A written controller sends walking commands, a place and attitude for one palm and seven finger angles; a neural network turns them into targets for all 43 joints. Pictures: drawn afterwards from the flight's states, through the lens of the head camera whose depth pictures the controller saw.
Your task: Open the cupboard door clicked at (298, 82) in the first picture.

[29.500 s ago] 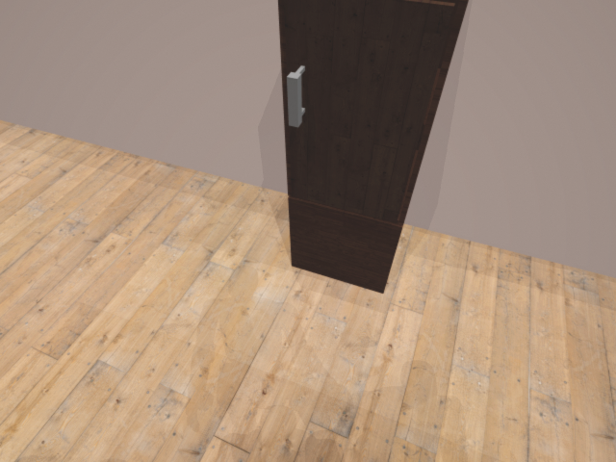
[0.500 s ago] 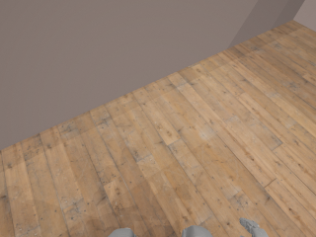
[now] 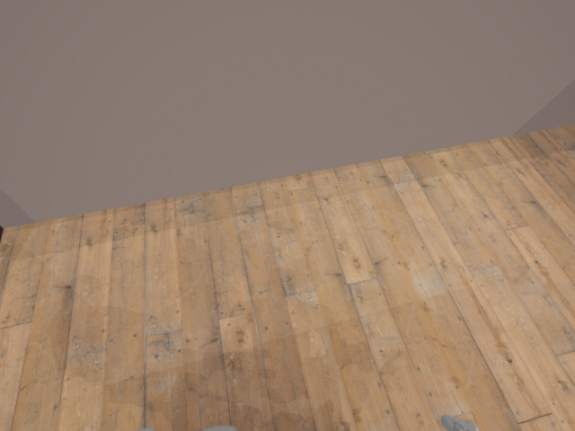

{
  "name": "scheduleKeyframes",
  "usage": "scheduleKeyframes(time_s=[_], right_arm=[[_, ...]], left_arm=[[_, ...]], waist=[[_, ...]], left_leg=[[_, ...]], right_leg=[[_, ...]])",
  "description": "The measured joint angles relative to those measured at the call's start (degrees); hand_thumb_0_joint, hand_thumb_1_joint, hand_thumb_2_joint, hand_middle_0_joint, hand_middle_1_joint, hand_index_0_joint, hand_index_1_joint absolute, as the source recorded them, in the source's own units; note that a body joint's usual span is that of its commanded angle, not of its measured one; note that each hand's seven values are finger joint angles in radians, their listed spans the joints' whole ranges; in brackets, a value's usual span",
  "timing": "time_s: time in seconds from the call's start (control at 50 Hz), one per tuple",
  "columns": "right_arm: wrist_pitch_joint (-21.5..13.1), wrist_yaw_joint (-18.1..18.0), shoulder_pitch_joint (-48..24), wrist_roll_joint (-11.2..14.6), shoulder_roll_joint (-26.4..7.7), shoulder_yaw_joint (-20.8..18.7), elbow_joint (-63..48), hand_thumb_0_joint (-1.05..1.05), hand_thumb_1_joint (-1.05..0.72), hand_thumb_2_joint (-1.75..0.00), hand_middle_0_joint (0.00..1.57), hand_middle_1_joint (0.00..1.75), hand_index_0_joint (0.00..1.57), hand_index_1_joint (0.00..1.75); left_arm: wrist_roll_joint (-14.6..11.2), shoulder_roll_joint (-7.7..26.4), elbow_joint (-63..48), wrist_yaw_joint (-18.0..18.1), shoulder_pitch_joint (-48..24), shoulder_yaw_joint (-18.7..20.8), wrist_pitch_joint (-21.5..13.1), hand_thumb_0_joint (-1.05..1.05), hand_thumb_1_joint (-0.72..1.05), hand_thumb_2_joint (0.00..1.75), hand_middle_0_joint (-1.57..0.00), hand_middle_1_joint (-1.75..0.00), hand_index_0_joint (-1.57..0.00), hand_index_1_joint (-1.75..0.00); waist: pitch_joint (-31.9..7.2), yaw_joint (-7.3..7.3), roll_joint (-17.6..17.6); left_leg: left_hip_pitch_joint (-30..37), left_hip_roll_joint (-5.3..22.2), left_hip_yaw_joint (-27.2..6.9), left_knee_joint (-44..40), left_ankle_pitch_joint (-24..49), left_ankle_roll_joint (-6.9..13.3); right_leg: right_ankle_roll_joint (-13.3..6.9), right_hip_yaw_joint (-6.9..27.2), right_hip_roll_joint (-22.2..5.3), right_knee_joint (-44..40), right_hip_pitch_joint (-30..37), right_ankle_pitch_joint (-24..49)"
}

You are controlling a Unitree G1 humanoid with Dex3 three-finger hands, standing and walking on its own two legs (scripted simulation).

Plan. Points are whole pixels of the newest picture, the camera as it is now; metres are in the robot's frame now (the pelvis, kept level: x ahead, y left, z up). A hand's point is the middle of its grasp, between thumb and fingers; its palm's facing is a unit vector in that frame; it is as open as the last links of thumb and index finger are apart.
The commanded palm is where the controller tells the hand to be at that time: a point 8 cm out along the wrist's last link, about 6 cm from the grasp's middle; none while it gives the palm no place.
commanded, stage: turn to face it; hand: left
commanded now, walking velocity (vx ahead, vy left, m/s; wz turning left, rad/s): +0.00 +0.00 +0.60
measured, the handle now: out of the picture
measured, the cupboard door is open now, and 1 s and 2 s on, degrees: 53 53 53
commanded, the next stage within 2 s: take the last steps up to it in 1.80 s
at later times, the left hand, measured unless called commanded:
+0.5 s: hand out of the picture +0.03 +0.16 -0.14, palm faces +0.27 -0.93 -0.26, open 7.4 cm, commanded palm none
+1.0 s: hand out of the picture +0.00 +0.18 -0.14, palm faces +0.55 -0.77 -0.31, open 7.4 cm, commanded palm none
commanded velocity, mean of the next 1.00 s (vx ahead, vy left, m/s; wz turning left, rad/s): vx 0.00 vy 0.00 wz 0.60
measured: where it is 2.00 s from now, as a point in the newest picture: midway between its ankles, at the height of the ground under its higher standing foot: outside the picture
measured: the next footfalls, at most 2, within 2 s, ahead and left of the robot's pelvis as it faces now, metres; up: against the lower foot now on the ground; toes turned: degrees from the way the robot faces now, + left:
right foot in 0.30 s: +0.06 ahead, -0.16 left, +0.00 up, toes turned +7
left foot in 0.62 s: +0.01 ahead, +0.09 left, +0.00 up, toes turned +26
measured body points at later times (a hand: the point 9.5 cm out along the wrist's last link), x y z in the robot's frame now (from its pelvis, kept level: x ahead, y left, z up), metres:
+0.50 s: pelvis +0.00 -0.05 +0.01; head +0.06 -0.04 +0.46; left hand +0.01 +0.21 -0.12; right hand +0.17 -0.28 -0.13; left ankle -0.03 +0.07 -0.67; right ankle +0.02 -0.17 -0.72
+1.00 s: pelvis +0.03 -0.07 +0.00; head +0.08 -0.05 +0.45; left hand -0.03 +0.22 -0.12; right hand +0.24 -0.24 -0.15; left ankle -0.03 +0.06 -0.70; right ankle +0.09 -0.18 -0.73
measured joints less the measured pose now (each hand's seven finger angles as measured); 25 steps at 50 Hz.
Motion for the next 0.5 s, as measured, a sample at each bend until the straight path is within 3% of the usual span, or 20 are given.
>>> scheduleKeyframes(time_s=[0.06,0.12,0.24,0.3,0.32,0.36,0.42,0.5], right_arm=[[-1.0,-0.6,-0.1,-0.5,1.0,0.4,-0.3,0.00,-0.91,-0.90,0.20,0.29,0.20,0.29],[-1.2,-1.5,0.7,-0.7,1.6,0.8,-0.1,0.00,-0.91,-0.90,0.20,0.30,0.20,0.30],[-0.4,-1.5,1.9,-0.9,1.3,0.5,1.0,0.00,-0.91,-0.90,0.20,0.30,0.20,0.30],[0.4,-1.4,2.9,-0.5,1.0,0.0,1.0,0.00,-0.90,-0.90,0.20,0.30,0.21,0.30],[0.7,-1.3,2.7,-0.3,0.6,-0.4,1.1,0.00,-0.90,-0.90,0.20,0.30,0.21,0.30],[1.4,-1.1,2.0,-0.3,-0.5,-1.1,1.4,0.00,-0.91,-0.90,0.20,0.30,0.20,0.30],[1.9,-0.7,1.0,-0.3,-1.0,-1.4,1.9,0.00,-0.91,-0.90,0.20,0.30,0.20,0.30],[1.9,-0.2,0.0,0.1,-0.3,-1.0,1.7,0.00,-0.91,-0.90,0.20,0.29,0.20,0.29]], left_arm=[[0.0,1.6,1.1,0.3,-1.5,0.7,2.1,0.01,0.90,0.90,-0.20,-0.30,-0.20,-0.30],[-0.1,2.5,1.7,0.2,-3.2,1.3,2.7,0.01,0.91,0.90,-0.20,-0.30,-0.20,-0.30],[-0.4,2.9,0.0,-0.1,-4.5,1.5,1.9,0.01,0.91,0.90,-0.20,-0.30,-0.20,-0.30],[-0.2,3.3,-1.5,-0.1,-3.8,1.3,0.7,0.01,0.91,0.90,-0.20,-0.30,-0.20,-0.30],[0.1,3.1,-1.6,0.2,-3.8,1.4,0.1,0.01,0.91,0.90,-0.20,-0.30,-0.20,-0.30],[0.3,2.0,-1.5,0.5,-3.9,0.9,-0.1,0.01,0.91,0.90,-0.20,-0.30,-0.20,-0.30],[0.3,0.9,-1.5,0.9,-2.7,0.2,-0.2,0.01,0.91,0.90,-0.20,-0.30,-0.20,-0.30],[0.4,0.3,-0.8,0.9,-1.2,-0.3,-0.3,0.01,0.91,0.90,-0.20,-0.30,-0.20,-0.30]], waist=[[0.6,0.53,-1.2],[0.6,0.70,-0.6],[0.0,0.30,2.4],[-1.3,0.08,2.7],[-1.2,0.34,3.0],[-0.1,-0.16,4.4],[0.7,-0.58,4.0],[1.0,-0.44,1.4]], left_leg=[[-1.5,-0.7,-1.4,3.0,-3.0,1.9],[-1.0,-0.8,-3.6,0.3,-2.0,1.1],[-0.8,-0.4,-8.1,-2.9,0.6,-0.3],[-3.1,-1.4,-10.0,-0.1,-0.5,-1.4],[-4.7,-1.7,-10.1,3.6,-4.4,-1.5],[-8.5,-1.9,-9.3,15.3,-11.5,-1.4],[-11.6,-1.4,-5.9,27.7,-12.5,-2.3],[-9.1,-0.4,-2.0,21.8,-12.1,-3.1]], right_leg=[[1.6,6.0,1.6,15.1,-6.1,-7.9],[2.1,9.2,3.5,21.9,-9.8,-5.5],[1.7,10.7,6.0,8.8,-6.4,-3.4],[0.5,10.7,6.3,-5.5,-0.5,1.5],[-0.4,10.6,6.2,-6.1,-0.5,2.0],[-1.6,8.8,5.9,-4.4,-0.3,2.2],[-2.0,6.8,4.7,-6.3,2.0,3.0],[-1.7,4.7,2.6,-8.7,4.2,3.7]])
